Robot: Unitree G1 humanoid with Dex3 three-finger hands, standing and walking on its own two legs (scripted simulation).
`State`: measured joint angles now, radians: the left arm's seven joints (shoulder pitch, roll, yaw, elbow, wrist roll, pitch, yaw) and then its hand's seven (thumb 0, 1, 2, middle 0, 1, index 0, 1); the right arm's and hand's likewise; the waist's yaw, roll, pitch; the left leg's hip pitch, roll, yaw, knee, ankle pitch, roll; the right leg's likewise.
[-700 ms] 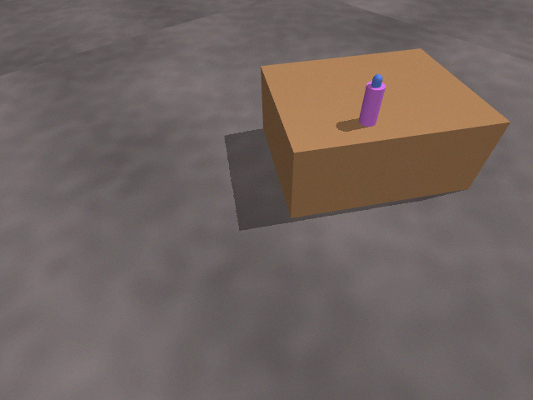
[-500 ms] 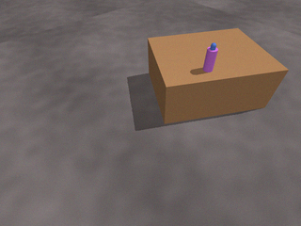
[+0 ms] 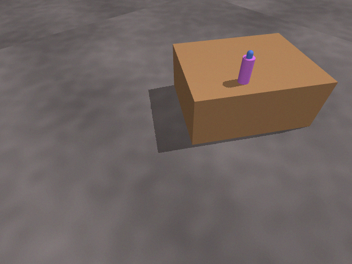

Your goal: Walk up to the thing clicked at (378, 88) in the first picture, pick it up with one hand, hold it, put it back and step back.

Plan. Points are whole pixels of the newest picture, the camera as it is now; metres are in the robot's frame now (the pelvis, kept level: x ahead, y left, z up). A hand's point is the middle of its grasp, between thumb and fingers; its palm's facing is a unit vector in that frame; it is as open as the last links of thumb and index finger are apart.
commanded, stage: stand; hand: right
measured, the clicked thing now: (246, 66) +1.25 -0.41 -0.25
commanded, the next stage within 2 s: walk up in 0.42 s
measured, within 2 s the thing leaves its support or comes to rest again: neither
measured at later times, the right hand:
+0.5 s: hand out of the picture +0.08 -0.26 -0.15, palm faces -0.01 +0.94 -0.34, open 7.4 cm
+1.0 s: hand (334, 229) +0.24 -0.40 -0.15, palm faces -0.10 +0.92 -0.39, open 7.4 cm
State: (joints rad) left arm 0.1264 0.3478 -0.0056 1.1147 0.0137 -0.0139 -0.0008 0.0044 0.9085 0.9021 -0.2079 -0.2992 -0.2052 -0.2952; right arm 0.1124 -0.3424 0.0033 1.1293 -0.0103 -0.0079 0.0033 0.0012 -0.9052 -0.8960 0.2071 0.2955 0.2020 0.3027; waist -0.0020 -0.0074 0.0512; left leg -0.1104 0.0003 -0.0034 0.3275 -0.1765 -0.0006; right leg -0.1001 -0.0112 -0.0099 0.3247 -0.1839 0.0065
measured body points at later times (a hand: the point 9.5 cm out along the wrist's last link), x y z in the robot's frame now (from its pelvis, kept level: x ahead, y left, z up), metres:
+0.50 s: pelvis +0.01 +0.00 +0.00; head +0.01 +0.00 +0.45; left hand +0.08 +0.31 -0.13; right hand +0.08 -0.31 -0.13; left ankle +0.00 +0.12 -0.75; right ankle -0.01 -0.12 -0.73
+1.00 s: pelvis +0.15 -0.13 -0.01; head +0.15 -0.13 +0.44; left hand +0.15 +0.19 -0.13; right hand +0.25 -0.45 -0.12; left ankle +0.20 +0.00 -0.70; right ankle +0.15 -0.23 -0.75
